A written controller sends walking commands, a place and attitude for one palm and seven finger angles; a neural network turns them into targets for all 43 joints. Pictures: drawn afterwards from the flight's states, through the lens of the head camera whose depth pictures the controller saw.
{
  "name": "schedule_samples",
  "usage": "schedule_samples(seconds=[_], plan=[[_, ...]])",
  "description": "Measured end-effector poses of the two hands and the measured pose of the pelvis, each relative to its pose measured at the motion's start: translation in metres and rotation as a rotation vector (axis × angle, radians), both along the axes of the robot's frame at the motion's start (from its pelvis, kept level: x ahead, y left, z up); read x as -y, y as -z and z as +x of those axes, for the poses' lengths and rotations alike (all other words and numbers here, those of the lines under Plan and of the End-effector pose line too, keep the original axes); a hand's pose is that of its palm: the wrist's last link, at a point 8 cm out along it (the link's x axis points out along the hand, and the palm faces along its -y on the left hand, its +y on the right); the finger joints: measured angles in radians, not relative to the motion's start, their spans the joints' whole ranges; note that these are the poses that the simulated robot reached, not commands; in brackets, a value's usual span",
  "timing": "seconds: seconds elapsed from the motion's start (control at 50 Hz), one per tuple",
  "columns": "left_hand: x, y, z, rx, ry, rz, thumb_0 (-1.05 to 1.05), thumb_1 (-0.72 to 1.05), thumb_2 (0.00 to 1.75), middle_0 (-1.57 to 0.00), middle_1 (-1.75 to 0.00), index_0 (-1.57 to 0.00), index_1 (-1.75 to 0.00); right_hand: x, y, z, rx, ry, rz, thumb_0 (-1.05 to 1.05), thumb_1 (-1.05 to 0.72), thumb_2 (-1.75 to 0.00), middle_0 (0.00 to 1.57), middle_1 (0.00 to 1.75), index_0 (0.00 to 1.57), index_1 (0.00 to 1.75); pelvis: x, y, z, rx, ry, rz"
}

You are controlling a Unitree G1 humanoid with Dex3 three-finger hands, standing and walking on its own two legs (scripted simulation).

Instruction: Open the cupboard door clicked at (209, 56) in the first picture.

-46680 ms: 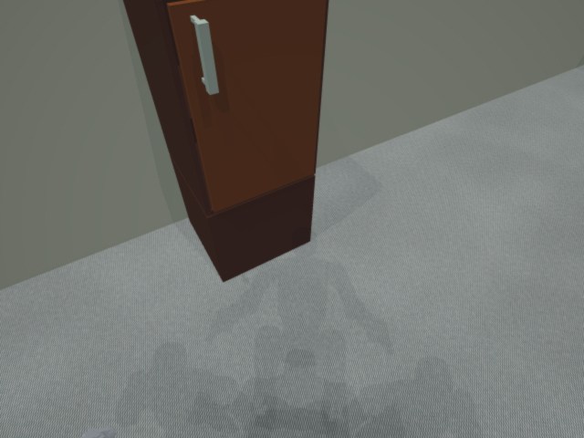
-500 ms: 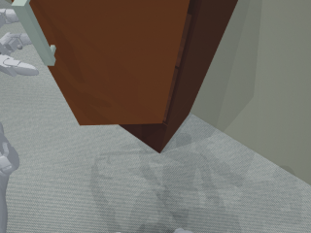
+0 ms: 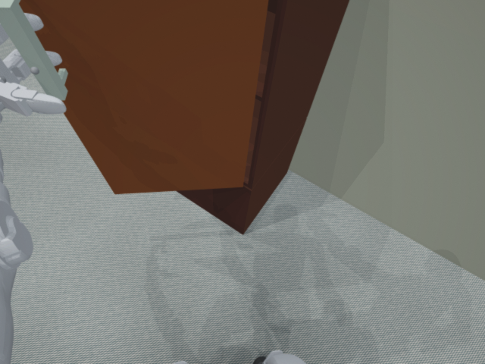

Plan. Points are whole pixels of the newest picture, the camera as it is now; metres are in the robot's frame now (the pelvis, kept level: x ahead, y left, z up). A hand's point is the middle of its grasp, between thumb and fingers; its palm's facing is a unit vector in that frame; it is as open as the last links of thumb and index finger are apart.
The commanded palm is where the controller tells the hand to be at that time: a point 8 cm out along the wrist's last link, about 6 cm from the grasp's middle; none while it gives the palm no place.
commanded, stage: slide the fingers in behind the handle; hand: left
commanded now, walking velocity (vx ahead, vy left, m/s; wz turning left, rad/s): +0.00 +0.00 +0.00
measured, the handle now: (39, 47) +0.57 +0.25 +0.17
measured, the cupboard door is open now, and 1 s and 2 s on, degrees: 40 40 53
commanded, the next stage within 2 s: close the thumb around the handle in 0.54 s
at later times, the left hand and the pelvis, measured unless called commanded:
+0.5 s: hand (36, 71) +0.51 +0.24 +0.18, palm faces -0.01 -1.00 +0.01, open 14.0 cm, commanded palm +0.50 +0.29 +0.16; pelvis +0.00 +0.01 +0.00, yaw +0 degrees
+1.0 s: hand (48, 67) +0.53 +0.23 +0.17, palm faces +0.00 -1.00 +0.01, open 10.3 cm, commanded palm +0.50 +0.28 +0.16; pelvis +0.01 +0.01 +0.00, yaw -1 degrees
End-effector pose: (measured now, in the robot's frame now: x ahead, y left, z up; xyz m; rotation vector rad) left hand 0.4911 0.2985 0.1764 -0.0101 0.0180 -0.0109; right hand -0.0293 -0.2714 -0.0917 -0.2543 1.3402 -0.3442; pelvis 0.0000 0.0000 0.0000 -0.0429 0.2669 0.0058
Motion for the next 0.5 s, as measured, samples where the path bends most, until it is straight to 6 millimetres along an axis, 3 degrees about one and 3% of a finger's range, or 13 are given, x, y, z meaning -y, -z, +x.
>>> schedule_samples(seconds=[0.14, 0.5], plan=[[0.011, -0.001, -0.001, 0.02, 0.006, -0.011, -0.01, -0.5, 0.3, -0.3, -1.2, -0.3, -1.2, -0.006, 0.001, -0.002, 0.011, 0.004, 0.015, 0.01, -0.9, -0.9, 0.2, 0.3, 0.21, 0.3, -0.003, -0.001, 0.0, 0.009, 0.005, 0.002], [0.003, 0.001, -0.002, 0.02, -0.004, -0.001, -0.01, -0.5, 0.3, -0.3, -1.2, -0.3, -1.2, -0.013, 0.002, 0.014, 0.057, -0.026, 0.009, 0.01, -0.9, -0.9, 0.2, 0.3, 0.21, 0.3, -0.01, 0.0, -0.001, 0.008, 0.001, -0.001]])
